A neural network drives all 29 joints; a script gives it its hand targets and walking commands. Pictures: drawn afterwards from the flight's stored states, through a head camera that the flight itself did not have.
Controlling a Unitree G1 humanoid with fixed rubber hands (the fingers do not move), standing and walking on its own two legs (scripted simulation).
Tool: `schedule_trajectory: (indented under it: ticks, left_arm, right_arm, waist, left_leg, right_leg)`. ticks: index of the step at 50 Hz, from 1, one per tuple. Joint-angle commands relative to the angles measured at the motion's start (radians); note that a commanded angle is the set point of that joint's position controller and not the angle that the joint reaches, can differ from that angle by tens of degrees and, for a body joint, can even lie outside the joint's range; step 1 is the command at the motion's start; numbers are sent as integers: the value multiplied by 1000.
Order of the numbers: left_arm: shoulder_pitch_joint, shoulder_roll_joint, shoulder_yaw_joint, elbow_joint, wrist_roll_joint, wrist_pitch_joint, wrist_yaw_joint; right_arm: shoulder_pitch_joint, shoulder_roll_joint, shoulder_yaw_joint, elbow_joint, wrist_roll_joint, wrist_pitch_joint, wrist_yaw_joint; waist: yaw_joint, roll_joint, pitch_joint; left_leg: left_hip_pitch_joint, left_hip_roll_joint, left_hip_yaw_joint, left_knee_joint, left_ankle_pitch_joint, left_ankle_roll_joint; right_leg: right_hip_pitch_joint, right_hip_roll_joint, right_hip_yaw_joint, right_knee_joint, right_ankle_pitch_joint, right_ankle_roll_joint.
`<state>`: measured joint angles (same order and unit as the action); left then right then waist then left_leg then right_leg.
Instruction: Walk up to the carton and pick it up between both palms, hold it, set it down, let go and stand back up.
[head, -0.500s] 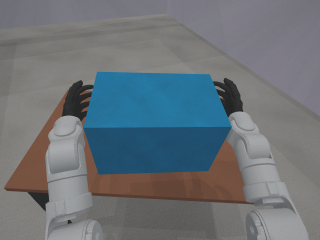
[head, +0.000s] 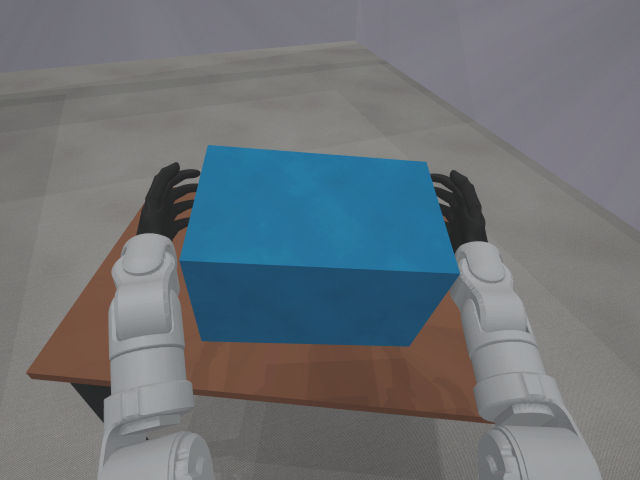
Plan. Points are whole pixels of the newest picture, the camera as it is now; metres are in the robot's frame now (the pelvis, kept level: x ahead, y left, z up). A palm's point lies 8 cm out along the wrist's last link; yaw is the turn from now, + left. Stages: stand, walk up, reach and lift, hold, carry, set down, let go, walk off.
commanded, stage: set down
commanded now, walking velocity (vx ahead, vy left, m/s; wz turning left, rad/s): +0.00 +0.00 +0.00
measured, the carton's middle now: (314, 251) +0.37 +0.00 +0.13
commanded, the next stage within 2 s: none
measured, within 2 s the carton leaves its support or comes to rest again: neither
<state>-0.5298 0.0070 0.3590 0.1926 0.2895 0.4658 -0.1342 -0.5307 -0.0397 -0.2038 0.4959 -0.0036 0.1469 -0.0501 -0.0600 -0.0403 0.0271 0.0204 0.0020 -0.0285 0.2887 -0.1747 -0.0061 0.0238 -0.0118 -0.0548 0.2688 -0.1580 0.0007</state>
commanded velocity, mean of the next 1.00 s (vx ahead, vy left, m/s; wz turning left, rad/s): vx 0.00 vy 0.00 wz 0.00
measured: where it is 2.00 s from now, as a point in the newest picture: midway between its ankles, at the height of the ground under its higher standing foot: outside the picture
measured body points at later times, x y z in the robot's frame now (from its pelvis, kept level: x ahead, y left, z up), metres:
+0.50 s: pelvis +0.01 -0.01 +0.00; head +0.01 +0.01 +0.45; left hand +0.39 +0.17 +0.12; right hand +0.38 -0.20 +0.12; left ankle +0.00 +0.12 -0.75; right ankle +0.00 -0.12 -0.75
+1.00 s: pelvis +0.01 -0.01 +0.00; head +0.02 +0.01 +0.45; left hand +0.40 +0.15 +0.08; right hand +0.39 -0.22 +0.09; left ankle +0.00 +0.12 -0.75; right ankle +0.00 -0.12 -0.75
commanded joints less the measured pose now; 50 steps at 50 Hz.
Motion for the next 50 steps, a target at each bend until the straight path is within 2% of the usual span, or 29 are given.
schedule_trajectory:
  ticks: [1, 6, 11, 15, 19, 28, 33, 40, 50]
  left_arm:
    - [-449, -403, -449, -29, -104, -89, -96]
    - [-439, -441, -556, -68, -151, -171, -40]
    - [-434, -437, -595, -104, -166, -210, -3]
    - [-425, -421, -558, -73, -146, -207, -3]
    - [-430, -422, -531, -38, -132, -211, -3]
    - [-441, -452, -504, 60, -122, -270, 4]
    - [-477, -484, -536, 92, -136, -327, 32]
    - [-511, -498, -514, 185, -124, -389, 61]
    - [-552, -495, -439, 312, -100, -490, 81]
  right_arm:
    - [-604, 381, 348, -216, 5, -185, 98]
    - [-608, 385, 426, -260, 32, -267, 95]
    - [-567, 393, 483, -247, 60, -278, 89]
    - [-547, 392, 468, -194, 52, -265, 87]
    - [-547, 392, 439, -147, 42, -268, 92]
    - [-542, 378, 364, -42, -5, -313, 105]
    - [-558, 367, 336, -2, -24, -354, 122]
    - [-568, 359, 291, 115, -47, -388, 147]
    - [-591, 389, 256, 215, -87, -431, 171]
  waist:
    - [-12, 31, -253]
    - [-5, 37, -406]
    - [7, 33, -459]
    - [20, 32, -413]
    - [28, 36, -404]
    - [15, 28, -398]
    - [9, 39, -445]
    - [29, 51, -429]
    - [65, 25, -474]
  left_leg:
    - [-10, -29, 87, -28, 167, -34]
    - [49, -28, 72, 37, 377, -56]
    - [22, -34, 65, 42, 410, -50]
    - [-48, -39, 69, 7, 298, -35]
    - [-75, -40, 72, -7, 255, -30]
    - [-43, -29, 72, -1, 282, -43]
    - [12, -18, 65, 27, 365, -68]
    - [-2, -7, 69, 13, 339, -71]
    - [-76, -9, 87, -9, 283, -45]
  right_leg:
    - [68, 44, -80, -19, 133, 18]
    - [96, 56, -78, 9, 302, 21]
    - [143, 49, -57, 25, 402, 32]
    - [158, 32, -44, 23, 374, 38]
    - [160, 24, -42, 25, 373, 42]
    - [117, 33, -58, 15, 371, 36]
    - [61, 48, -73, 7, 356, 25]
    - [16, 43, -70, -10, 283, 16]
    - [47, 25, -46, 1, 306, 27]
